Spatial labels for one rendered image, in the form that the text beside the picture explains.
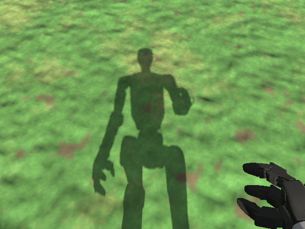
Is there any robot right hand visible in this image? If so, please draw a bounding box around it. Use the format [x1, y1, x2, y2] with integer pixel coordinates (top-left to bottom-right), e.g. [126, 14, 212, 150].
[236, 162, 305, 229]

